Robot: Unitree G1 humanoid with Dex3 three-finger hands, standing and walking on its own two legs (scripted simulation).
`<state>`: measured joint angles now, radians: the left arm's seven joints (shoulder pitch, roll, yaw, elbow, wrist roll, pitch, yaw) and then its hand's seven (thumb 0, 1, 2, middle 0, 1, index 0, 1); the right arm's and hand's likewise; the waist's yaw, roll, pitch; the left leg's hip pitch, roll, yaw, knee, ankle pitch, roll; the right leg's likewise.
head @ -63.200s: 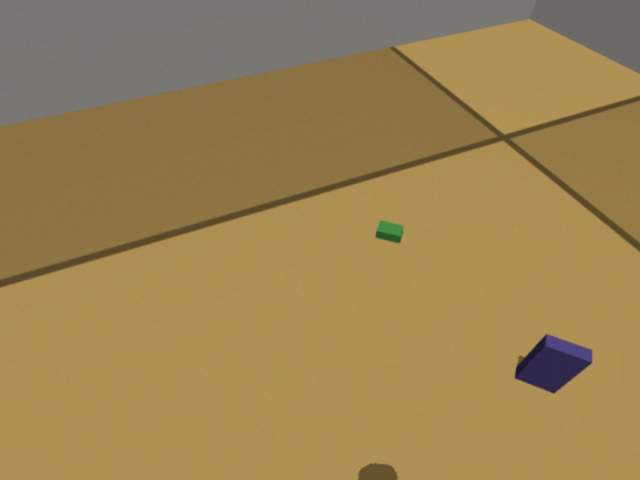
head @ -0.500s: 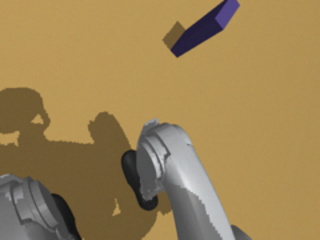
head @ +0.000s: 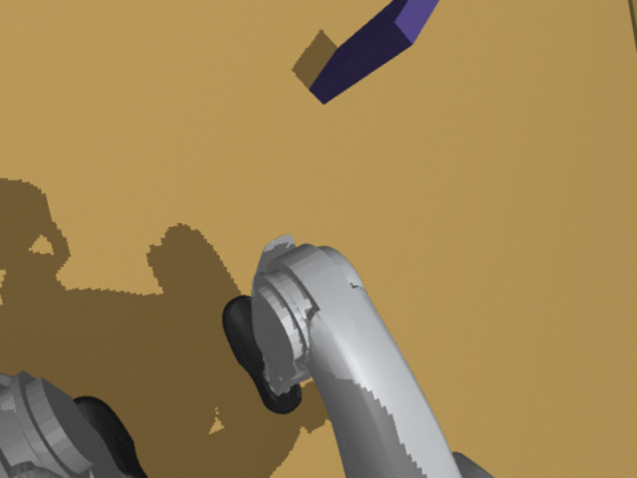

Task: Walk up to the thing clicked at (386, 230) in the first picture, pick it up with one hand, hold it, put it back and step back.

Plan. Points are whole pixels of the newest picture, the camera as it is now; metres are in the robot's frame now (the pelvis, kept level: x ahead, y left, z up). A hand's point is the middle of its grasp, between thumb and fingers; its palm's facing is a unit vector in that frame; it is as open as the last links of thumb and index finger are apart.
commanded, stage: rest palm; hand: left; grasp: from above
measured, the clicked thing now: out of the picture +0.49 +0.36 -0.30
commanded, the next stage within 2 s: close in 0.92 s
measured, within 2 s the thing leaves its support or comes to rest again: neither
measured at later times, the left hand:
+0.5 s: hand out of the picture +0.48 +0.35 -0.26, palm faces -0.28 -0.37 -0.89, open 13.9 cm
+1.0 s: hand out of the picture +0.48 +0.36 -0.27, palm faces -0.28 -0.36 -0.89, open 13.8 cm
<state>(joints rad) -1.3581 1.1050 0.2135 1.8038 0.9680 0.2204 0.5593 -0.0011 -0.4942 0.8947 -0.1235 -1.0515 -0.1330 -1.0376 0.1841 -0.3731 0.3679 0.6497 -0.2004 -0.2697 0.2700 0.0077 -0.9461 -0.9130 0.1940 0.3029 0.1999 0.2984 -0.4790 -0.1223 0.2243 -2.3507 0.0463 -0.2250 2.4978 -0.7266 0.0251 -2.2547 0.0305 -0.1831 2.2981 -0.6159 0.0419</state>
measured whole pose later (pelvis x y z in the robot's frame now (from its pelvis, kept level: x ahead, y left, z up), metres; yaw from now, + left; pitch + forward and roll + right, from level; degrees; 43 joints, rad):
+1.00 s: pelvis +0.00 +0.00 +0.01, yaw -2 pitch +31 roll -17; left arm -1.36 1.19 0.17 1.78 0.94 0.16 0.57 0.00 -0.47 0.89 -0.12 -1.07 -0.13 -1.05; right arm 0.13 -0.38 0.42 0.63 -0.21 -0.29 0.25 0.01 -0.95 -0.91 0.19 0.30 0.20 0.30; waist -0.48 -0.17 0.28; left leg -2.34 0.05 -0.26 2.49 -0.74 0.02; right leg -2.22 0.04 -0.21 2.26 -0.62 0.05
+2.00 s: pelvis +0.00 +0.00 +0.01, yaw -2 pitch +31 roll -17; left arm -1.34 1.19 0.17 1.78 0.93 0.16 0.57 0.00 -0.33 0.83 -0.20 -0.99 -0.21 -0.97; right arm 0.12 -0.39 0.42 0.62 -0.21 -0.29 0.26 0.01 -0.93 -0.90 0.19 0.30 0.20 0.30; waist -0.48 -0.17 0.28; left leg -2.33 0.05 -0.26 2.48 -0.74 0.03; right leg -2.22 0.04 -0.21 2.26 -0.62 0.05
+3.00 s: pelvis +0.00 +0.00 +0.01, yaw -2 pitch +31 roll -17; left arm -1.34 1.19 0.18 1.79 0.93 0.16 0.59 0.00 0.09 0.61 -0.52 -0.76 -0.54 -0.73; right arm 0.12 -0.39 0.41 0.62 -0.22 -0.30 0.27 0.01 -0.92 -0.90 0.19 0.30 0.20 0.30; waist -0.47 -0.17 0.28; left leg -2.33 0.05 -0.26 2.48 -0.74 0.02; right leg -2.21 0.04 -0.22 2.25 -0.62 0.05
